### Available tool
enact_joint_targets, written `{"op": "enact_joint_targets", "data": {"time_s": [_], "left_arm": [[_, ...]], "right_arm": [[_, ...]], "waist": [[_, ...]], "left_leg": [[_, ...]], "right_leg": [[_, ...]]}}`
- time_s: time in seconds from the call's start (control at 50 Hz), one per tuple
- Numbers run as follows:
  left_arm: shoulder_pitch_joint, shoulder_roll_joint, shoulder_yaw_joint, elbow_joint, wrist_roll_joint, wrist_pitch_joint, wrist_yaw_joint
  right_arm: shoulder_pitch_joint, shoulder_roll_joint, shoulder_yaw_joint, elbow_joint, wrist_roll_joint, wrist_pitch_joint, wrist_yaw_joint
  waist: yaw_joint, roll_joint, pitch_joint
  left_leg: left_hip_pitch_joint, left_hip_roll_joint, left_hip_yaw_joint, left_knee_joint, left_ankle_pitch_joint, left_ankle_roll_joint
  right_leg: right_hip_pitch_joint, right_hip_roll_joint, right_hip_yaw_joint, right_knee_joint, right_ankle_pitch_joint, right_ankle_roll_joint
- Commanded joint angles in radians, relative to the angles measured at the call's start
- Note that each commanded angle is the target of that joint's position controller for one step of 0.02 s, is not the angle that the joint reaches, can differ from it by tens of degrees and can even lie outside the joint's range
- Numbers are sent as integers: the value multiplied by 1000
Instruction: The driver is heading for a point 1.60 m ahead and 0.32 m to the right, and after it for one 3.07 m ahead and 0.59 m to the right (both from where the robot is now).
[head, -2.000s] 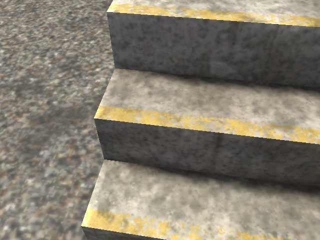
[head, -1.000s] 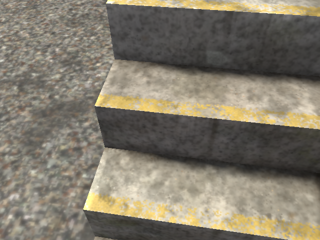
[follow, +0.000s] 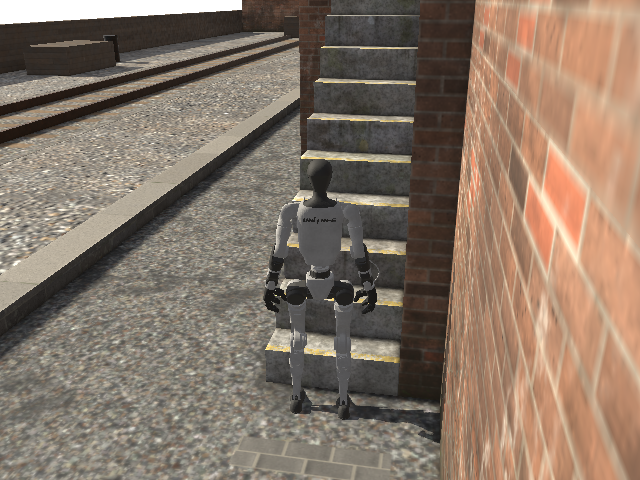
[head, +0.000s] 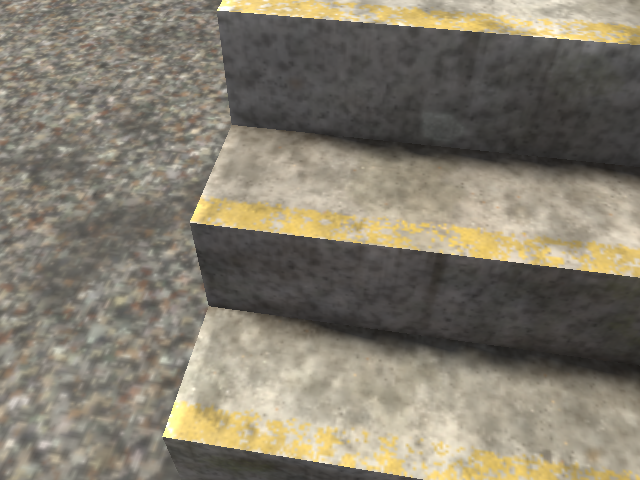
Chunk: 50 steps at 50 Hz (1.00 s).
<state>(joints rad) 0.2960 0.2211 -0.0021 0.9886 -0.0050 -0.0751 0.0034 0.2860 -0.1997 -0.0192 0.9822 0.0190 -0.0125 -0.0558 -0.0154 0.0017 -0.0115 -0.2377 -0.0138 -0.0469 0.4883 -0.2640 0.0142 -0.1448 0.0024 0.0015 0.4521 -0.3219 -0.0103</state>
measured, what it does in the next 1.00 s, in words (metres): stands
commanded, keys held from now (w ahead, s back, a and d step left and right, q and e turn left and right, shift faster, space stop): w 1.00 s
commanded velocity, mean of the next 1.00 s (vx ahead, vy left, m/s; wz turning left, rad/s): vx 0.47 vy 0.00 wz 0.00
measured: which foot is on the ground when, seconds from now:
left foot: down 0.00-1.00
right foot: down 0.00-1.00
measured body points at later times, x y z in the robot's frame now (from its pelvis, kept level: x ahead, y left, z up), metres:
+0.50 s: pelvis +0.04 +0.00 +0.00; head +0.03 -0.01 +0.45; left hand +0.16 +0.23 -0.13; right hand +0.13 -0.25 -0.14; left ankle +0.00 +0.12 -0.74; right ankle -0.05 -0.12 -0.74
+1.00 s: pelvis +0.02 -0.01 +0.01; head +0.02 -0.01 +0.46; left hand +0.13 +0.23 -0.12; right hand +0.15 -0.25 -0.12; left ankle +0.00 +0.12 -0.74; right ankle -0.05 -0.12 -0.74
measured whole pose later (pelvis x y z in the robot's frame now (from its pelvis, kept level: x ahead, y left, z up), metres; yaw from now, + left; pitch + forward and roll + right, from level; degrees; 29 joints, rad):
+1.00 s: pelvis +0.02 -0.01 +0.01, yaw +0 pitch -1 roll +0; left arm 0.17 0.24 -0.05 0.93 0.02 -0.08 -0.03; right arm 0.12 -0.21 0.01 0.88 -0.01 -0.01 -0.02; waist -0.02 0.01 0.01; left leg -0.12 -0.01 -0.05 0.34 -0.21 -0.01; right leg -0.03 0.00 -0.01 0.31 -0.27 -0.01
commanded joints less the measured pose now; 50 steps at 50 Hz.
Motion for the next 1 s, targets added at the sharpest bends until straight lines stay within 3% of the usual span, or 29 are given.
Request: {"op": "enact_joint_targets", "data": {"time_s": [0.02, 0.06, 0.12, 0.2, 0.24, 0.32, 0.48, 0.58, 0.62, 0.66, 1.0], "left_arm": [[26, 99, 16, -50, -2, -18, -2], [42, 105, 12, -43, 2, -17, -5], [27, 84, -5, -58, 11, -13, -15], [0, 109, -2, -73, 9, -7, -20], [-24, 124, 0, -87, 9, -6, -20], [-64, 111, -6, -102, 10, -4, -22], [-114, 121, -13, -125, 13, 2, -20], [-126, 122, -17, -128, 17, -3, -23], [-139, 124, -17, -131, 11, -10, -23], [-134, 123, -15, -126, 12, -7, -23], [-153, 130, -25, -111, 22, -15, -32]], "right_arm": [[8, -112, -27, -51, 3, -16, 12], [25, -115, -32, -50, 2, -14, 23], [18, -121, -38, -59, -3, -8, 36], [-40, -101, -33, -78, -4, 0, 43], [-46, -112, -36, -80, -7, -2, 41], [-53, -98, -32, -82, -8, 7, 39], [-116, -88, -19, -106, -11, 7, 34], [-136, -92, -13, -117, -14, 2, 31], [-150, -94, -13, -130, -13, 0, 25], [-157, -82, -6, -138, -14, -7, 29], [-204, -112, 10, -169, -28, -12, 39]], "waist": [[8, 63, 26], [-7, 46, -20], [-13, 38, -68], [-3, -13, -57], [-5, -36, -63], [-15, -20, -51], [-8, -15, -9], [-8, 0, -17], [-4, -3, -21], [-4, 2, -12], [-2, 2, -31]], "left_leg": [[61, 69, -94, -76, 311, 106], [126, 74, -96, -55, 443, 121], [175, 83, -97, -56, 606, 141], [173, 66, -58, -15, 663, 126], [173, 64, -46, 10, 689, 117], [168, 60, -43, 1, 568, 106], [129, 68, -55, -44, 410, 79], [142, 82, -65, -76, 397, 64], [147, 86, -68, -83, 388, 53], [125, 84, -65, -92, 366, 45], [166, 112, -83, -169, 404, 20]], "right_leg": [[-41, -46, 37, -30, 224, -66], [-35, -42, 16, 34, 314, -58], [-17, -44, 11, 83, 392, -54], [19, -57, 25, 59, 471, -56], [37, -60, 21, 49, 578, -63], [43, -76, 33, 38, 600, -72], [52, -94, 52, -50, 484, -63], [62, -95, 52, -91, 432, -57], [70, -98, 57, -115, 426, -48], [93, -104, 71, -125, 402, -39], [99, -111, 73, -180, 373, -8]]}}
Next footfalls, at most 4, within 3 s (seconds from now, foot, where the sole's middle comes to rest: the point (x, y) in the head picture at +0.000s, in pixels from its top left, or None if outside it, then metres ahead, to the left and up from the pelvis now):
none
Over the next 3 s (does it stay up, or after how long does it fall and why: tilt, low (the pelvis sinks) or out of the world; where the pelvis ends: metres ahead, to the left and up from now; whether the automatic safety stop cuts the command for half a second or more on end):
stays up -0.02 -0.02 0.01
